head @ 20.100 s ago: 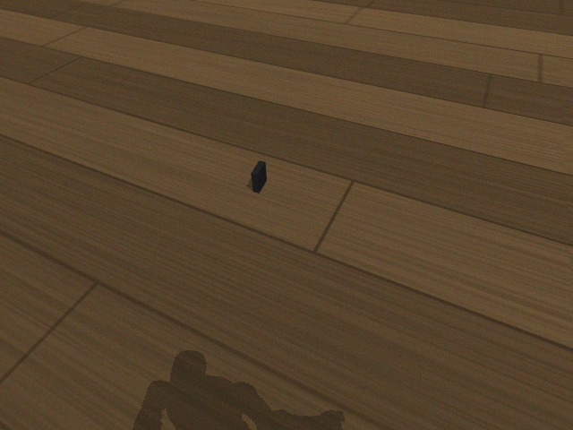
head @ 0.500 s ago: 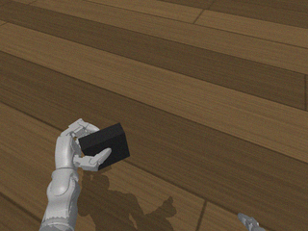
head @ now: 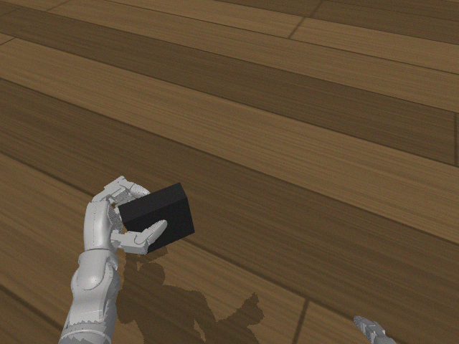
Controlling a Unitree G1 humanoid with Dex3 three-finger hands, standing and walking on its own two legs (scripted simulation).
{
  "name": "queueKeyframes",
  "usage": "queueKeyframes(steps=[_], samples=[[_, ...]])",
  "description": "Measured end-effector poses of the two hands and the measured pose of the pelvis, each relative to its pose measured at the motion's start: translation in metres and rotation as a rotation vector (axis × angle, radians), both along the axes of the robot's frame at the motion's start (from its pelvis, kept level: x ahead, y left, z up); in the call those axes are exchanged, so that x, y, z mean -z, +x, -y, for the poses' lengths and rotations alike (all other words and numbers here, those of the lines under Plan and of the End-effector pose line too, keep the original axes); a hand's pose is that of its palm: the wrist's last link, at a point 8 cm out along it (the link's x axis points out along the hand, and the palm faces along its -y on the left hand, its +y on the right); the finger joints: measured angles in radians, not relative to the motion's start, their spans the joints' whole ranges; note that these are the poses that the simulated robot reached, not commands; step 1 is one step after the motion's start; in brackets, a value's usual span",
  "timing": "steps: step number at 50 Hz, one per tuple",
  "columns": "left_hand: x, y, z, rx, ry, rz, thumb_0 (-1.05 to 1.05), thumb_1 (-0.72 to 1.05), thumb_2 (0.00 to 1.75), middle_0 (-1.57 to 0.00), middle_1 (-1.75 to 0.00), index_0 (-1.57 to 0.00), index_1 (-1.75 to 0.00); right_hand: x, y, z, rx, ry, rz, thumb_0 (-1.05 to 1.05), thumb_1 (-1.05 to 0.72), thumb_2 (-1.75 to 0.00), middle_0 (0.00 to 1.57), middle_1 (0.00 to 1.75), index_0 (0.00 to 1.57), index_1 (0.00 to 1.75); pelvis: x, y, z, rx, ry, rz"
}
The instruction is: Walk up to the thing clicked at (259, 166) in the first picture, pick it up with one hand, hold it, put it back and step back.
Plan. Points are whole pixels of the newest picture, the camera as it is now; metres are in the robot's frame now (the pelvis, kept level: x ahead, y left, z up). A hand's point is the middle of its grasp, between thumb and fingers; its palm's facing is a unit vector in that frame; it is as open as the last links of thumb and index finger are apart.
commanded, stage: hold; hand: left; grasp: from the side
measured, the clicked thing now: (160, 220) +0.34 +0.15 +0.03
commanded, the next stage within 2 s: crouch in 1.66 s
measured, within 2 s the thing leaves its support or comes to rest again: neither
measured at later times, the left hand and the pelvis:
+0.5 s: hand (139, 218) +0.33 +0.18 +0.06, palm faces +0.13 -0.99 -0.01, open 8.2 cm; pelvis +0.00 +0.00 +0.00, yaw +0 degrees
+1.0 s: hand (141, 220) +0.33 +0.17 +0.05, palm faces +0.12 -0.99 -0.01, open 8.2 cm; pelvis +0.00 +0.00 +0.00, yaw +0 degrees
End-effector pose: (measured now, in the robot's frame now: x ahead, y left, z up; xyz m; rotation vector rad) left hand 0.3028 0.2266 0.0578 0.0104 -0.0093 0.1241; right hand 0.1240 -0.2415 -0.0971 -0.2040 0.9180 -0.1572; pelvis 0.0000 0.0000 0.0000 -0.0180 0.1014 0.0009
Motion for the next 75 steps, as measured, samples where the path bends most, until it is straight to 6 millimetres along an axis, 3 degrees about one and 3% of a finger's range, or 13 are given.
queueKeyframes(steps=[38, 45, 58, 75], samples=[[0.007, -0.006, 0.002, -0.002, -0.008, -0.017, 0.02, -0.25, 1.04, -0.88, -1.23, -0.89, -1.21, -0.002, 0.0, -0.003, -0.002, 0.003, 0.001, 0.01, -0.9, -0.9, 0.2, 0.3, 0.21, 0.3, -0.001, 0.0, -0.003, 0.001, -0.002, 0.006], [0.0, -0.003, -0.002, -0.023, -0.002, 0.013, 0.02, -0.25, 1.04, -0.87, -1.23, -0.89, -1.21, 0.0, -0.001, -0.003, -0.009, 0.005, 0.002, 0.01, -0.9, -0.9, 0.2, 0.3, 0.2, 0.3, 0.0, -0.002, -0.001, -0.001, 0.0, 0.008], [0.004, -0.009, 0.006, -0.007, -0.01, 0.002, 0.02, -0.25, 1.04, -0.87, -1.23, -0.88, -1.21, 0.001, -0.005, 0.002, 0.001, 0.001, -0.003, 0.01, -0.9, -0.9, 0.2, 0.3, 0.2, 0.3, 0.0, -0.003, 0.0, 0.002, 0.001, 0.006], [0.007, -0.007, 0.001, -0.016, -0.005, -0.015, 0.02, -0.25, 1.05, -0.87, -1.23, -0.89, -1.21, 0.0, 0.004, 0.002, -0.003, 0.004, 0.011, 0.01, -0.9, -0.9, 0.2, 0.3, 0.2, 0.3, 0.0, 0.001, 0.001, 0.0, 0.002, -0.001]])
